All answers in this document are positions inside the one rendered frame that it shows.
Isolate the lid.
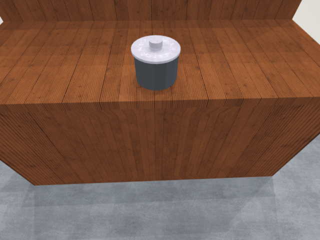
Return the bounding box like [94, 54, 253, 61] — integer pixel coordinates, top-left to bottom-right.
[131, 35, 181, 64]

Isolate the knob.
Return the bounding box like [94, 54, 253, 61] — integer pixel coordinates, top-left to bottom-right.
[149, 36, 163, 49]

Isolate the table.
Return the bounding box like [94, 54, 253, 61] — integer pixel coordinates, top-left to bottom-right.
[0, 0, 320, 186]

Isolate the pot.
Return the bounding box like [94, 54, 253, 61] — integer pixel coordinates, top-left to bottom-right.
[134, 56, 179, 91]

